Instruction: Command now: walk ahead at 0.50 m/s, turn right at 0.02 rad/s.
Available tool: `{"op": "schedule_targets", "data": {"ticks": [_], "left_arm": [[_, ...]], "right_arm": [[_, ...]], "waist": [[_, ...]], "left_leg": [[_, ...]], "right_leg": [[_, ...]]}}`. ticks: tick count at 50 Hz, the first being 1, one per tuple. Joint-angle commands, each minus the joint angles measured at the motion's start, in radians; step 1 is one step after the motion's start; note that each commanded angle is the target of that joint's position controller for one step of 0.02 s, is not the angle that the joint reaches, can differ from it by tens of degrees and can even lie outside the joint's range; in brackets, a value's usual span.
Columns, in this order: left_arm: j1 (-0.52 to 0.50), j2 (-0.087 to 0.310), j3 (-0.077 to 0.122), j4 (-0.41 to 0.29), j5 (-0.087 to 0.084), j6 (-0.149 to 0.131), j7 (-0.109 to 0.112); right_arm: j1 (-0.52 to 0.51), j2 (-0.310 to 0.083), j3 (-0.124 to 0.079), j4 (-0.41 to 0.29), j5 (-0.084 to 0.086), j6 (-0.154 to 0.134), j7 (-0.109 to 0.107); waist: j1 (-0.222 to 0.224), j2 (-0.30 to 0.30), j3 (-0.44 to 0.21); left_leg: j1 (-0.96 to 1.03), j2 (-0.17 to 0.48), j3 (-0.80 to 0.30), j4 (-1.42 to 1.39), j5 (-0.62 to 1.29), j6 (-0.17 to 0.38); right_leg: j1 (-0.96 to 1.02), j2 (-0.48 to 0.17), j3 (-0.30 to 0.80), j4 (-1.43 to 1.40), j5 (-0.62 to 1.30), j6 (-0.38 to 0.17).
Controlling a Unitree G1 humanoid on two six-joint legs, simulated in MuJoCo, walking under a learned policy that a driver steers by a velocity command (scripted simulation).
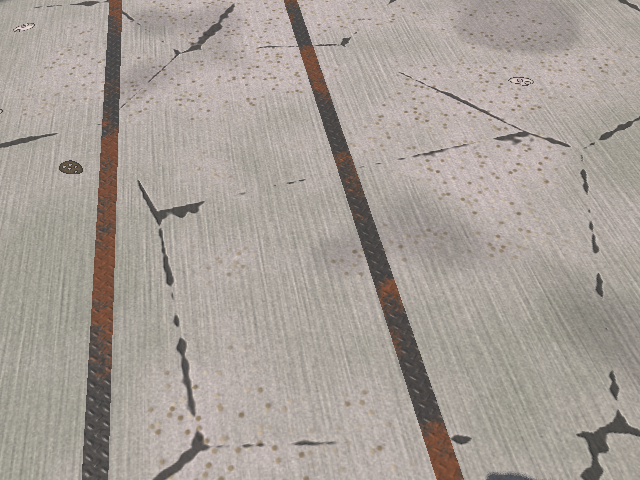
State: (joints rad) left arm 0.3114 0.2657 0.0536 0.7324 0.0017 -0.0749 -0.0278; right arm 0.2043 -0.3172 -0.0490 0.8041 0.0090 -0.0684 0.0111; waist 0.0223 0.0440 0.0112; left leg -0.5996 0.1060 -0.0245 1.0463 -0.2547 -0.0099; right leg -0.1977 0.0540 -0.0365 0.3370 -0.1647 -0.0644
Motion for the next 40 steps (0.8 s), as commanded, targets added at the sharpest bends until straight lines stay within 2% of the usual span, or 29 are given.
{"op": "schedule_targets", "data": {"ticks": [1, 5, 9, 12, 13, 14, 15, 16, 17, 18, 19, 20, 21, 22, 24, 25, 28, 32, 36, 38, 39, 40], "left_arm": [[-0.047, 0.144, 0.037, -0.055, -0.002, -0.027, 0.010], [0.012, 0.174, 0.043, -0.015, -0.011, -0.018, 0.021], [0.081, 0.192, 0.049, 0.035, -0.021, -0.003, 0.025], [0.084, 0.205, 0.055, 0.058, -0.024, 0.012, 0.033], [0.071, 0.211, 0.056, 0.060, -0.024, 0.018, 0.035], [0.061, 0.202, 0.051, 0.061, -0.023, 0.024, 0.037], [0.068, 0.164, 0.034, 0.049, -0.010, 0.026, 0.041], [0.174, 0.067, 0.002, 0.018, -0.004, 0.009, 0.035], [0.157, 0.079, 0.000, 0.031, -0.008, -0.013, 0.032], [0.076, 0.162, 0.023, 0.013, -0.035, -0.025, 0.024], [0.007, 0.164, 0.022, -0.005, -0.040, -0.029, 0.024], [-0.031, 0.156, 0.023, -0.012, -0.027, -0.027, 0.028], [-0.024, 0.148, 0.028, -0.007, -0.017, -0.016, 0.032], [0.001, 0.130, 0.026, 0.002, -0.015, -0.005, 0.032], [0.015, 0.102, 0.022, 0.010, -0.011, 0.012, 0.034], [-0.010, 0.098, 0.021, 0.001, -0.008, 0.015, 0.037], [-0.107, 0.085, 0.016, -0.023, -0.003, 0.011, 0.036], [-0.242, 0.057, 0.003, -0.053, -0.010, -0.003, 0.018], [-0.342, 0.065, 0.000, -0.091, -0.019, -0.013, -0.005], [-0.347, 0.080, 0.003, -0.101, -0.019, -0.018, -0.015], [-0.324, 0.091, 0.007, -0.097, -0.018, -0.020, -0.017], [-0.269, 0.110, 0.016, -0.083, -0.015, -0.021, -0.016]], "right_arm": [[-0.007, -0.039, -0.008, -0.057, -0.009, 0.001, -0.003], [-0.146, -0.016, 0.005, -0.089, -0.003, -0.012, 0.013], [-0.244, -0.031, 0.006, -0.130, 0.007, -0.020, 0.032], [-0.231, -0.056, -0.002, -0.139, 0.005, -0.026, 0.042], [-0.183, -0.072, -0.010, -0.128, 0.003, -0.028, 0.041], [-0.070, -0.103, -0.029, -0.094, 0.000, -0.029, 0.035], [0.095, -0.160, -0.052, -0.054, -0.006, -0.028, 0.025], [0.207, -0.265, -0.077, -0.039, -0.022, -0.020, 0.018], [0.239, -0.205, -0.061, -0.029, -0.002, -0.015, 0.021], [0.180, -0.155, -0.043, -0.035, 0.004, -0.015, 0.020], [0.115, -0.129, -0.035, -0.049, 0.001, -0.014, 0.018], [0.056, -0.101, -0.026, -0.054, -0.007, -0.014, 0.020], [0.019, -0.072, -0.017, -0.060, -0.017, -0.019, 0.022], [0.001, -0.066, -0.016, -0.060, -0.021, -0.023, 0.024], [0.004, -0.078, -0.021, -0.048, -0.015, -0.035, 0.022], [0.012, -0.091, -0.025, -0.039, -0.014, -0.038, 0.018], [0.052, -0.107, -0.030, -0.014, -0.011, -0.034, 0.004], [0.115, -0.129, -0.033, 0.018, 0.001, -0.023, -0.006], [0.180, -0.141, -0.038, 0.056, 0.009, -0.002, -0.009], [0.180, -0.150, -0.043, 0.067, 0.013, 0.008, -0.014], [0.174, -0.156, -0.046, 0.069, 0.014, 0.013, -0.016], [0.157, -0.164, -0.049, 0.067, 0.015, 0.017, -0.018]], "waist": [[-0.031, -0.102, 0.003], [0.019, -0.097, 0.033], [0.049, -0.100, 0.056], [0.024, -0.117, 0.041], [-0.007, -0.127, 0.012], [-0.066, -0.117, -0.058], [-0.130, -0.079, -0.187], [-0.114, 0.143, -0.345], [-0.134, 0.220, -0.405], [-0.133, 0.138, -0.257], [-0.111, 0.074, -0.157], [-0.083, 0.029, -0.079], [-0.048, 0.046, -0.048], [-0.025, 0.066, -0.044], [-0.007, 0.054, -0.036], [-0.007, 0.043, -0.021], [-0.031, 0.015, 0.005], [-0.083, 0.011, 0.035], [-0.113, 0.013, 0.066], [-0.097, 0.024, 0.063], [-0.079, 0.033, 0.048], [-0.044, 0.043, 0.015]], "left_leg": [[-0.081, 0.037, -0.032, -0.125, 0.146, -0.019], [-0.024, -0.001, -0.002, -0.373, 0.335, -0.013], [-0.025, -0.024, -0.005, -0.483, 0.318, 0.012], [0.022, -0.043, 0.007, -0.531, 0.210, 0.051], [0.103, -0.067, 0.032, -0.549, 0.182, 0.067], [0.265, -0.099, 0.063, -0.573, 0.183, 0.092], [0.532, -0.031, 0.000, -0.531, 0.230, 0.136], [0.936, 0.224, -0.427, -0.556, 0.106, 0.290], [0.997, 0.281, -0.705, -0.713, -0.033, 0.338], [0.893, 0.255, -0.594, -0.737, -0.118, 0.289], [0.755, 0.219, -0.470, -0.753, -0.090, 0.256], [0.617, 0.179, -0.379, -0.785, -0.017, 0.243], [0.521, 0.146, -0.315, -0.817, 0.052, 0.231], [0.461, 0.128, -0.280, -0.846, 0.092, 0.232], [0.411, 0.117, -0.215, -0.889, 0.171, 0.250], [0.406, 0.116, -0.191, -0.905, 0.202, 0.256], [0.441, 0.100, -0.122, -0.923, 0.272, 0.242], [0.472, 0.079, -0.054, -0.926, 0.260, 0.212], [0.587, 0.129, -0.067, -0.880, 0.265, 0.208], [0.646, 0.157, -0.078, -0.836, 0.326, 0.194], [0.665, 0.163, -0.079, -0.806, 0.388, 0.184], [0.670, 0.153, -0.066, -0.741, 0.527, 0.171]], "right_leg": [[0.034, -0.264, 0.206, -0.203, 0.197, -0.186], [0.041, -0.237, 0.127, -0.209, 0.176, -0.148], [0.145, -0.285, 0.138, -0.169, 0.159, -0.135], [0.228, -0.317, 0.151, -0.100, 0.255, -0.109], [0.238, -0.306, 0.138, -0.039, 0.378, -0.095], [0.220, -0.262, 0.100, 0.099, 0.521, -0.072], [0.099, -0.210, 0.055, 0.326, 0.453, -0.037], [-0.306, -0.063, -0.003, 0.726, 0.079, 0.045], [-0.473, -0.002, 0.126, 0.888, -0.417, 0.054], [-0.574, -0.063, 0.158, 0.963, -0.382, 0.041], [-0.581, -0.115, 0.125, 0.933, -0.293, 0.030], [-0.551, -0.150, 0.104, 0.869, -0.218, 0.033], [-0.490, -0.180, 0.111, 0.815, -0.162, 0.036], [-0.435, -0.189, 0.111, 0.794, -0.130, 0.042], [-0.411, -0.195, 0.101, 0.751, -0.085, 0.060], [-0.434, -0.198, 0.100, 0.713, -0.046, 0.069], [-0.485, -0.200, 0.096, 0.545, 0.111, 0.085], [-0.440, -0.162, 0.058, 0.319, 0.263, 0.083], [-0.458, -0.139, 0.055, 0.214, 0.223, 0.062], [-0.445, -0.129, 0.055, 0.180, 0.152, 0.036], [-0.404, -0.118, 0.047, 0.168, 0.115, 0.022], [-0.314, -0.092, 0.024, 0.152, 0.089, 0.005]]}}
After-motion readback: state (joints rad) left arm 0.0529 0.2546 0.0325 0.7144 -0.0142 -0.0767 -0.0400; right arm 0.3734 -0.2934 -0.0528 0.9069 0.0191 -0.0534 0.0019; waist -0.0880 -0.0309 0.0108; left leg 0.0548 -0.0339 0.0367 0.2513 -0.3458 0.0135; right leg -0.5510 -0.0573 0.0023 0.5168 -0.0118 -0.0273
